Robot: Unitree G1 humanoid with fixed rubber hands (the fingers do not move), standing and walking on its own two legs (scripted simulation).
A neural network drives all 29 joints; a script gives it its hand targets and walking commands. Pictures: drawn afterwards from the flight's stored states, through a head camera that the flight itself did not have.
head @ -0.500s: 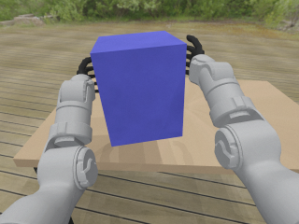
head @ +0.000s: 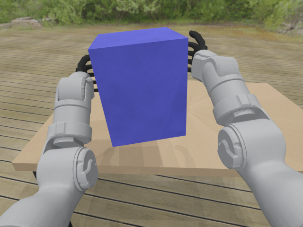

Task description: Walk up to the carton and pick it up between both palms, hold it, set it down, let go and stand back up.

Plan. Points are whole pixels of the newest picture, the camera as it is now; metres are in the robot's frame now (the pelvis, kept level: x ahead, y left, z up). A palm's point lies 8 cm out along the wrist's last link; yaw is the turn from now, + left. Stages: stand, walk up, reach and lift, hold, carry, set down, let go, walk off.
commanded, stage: reach and lift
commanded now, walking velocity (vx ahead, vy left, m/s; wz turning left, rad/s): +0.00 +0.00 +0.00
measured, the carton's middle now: (140, 83) +0.42 +0.05 +0.26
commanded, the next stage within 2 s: hold in 0.10 s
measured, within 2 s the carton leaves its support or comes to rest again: neither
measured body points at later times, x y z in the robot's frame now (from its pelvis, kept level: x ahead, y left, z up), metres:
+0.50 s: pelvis +0.00 +0.00 +0.00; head -0.12 +0.02 +0.43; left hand +0.36 +0.20 +0.31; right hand +0.37 -0.09 +0.37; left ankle +0.02 +0.14 -0.75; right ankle +0.01 -0.11 -0.75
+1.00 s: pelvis +0.00 +0.00 +0.00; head -0.11 +0.02 +0.43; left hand +0.37 +0.19 +0.32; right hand +0.38 -0.10 +0.38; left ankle +0.02 +0.14 -0.75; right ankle +0.01 -0.11 -0.75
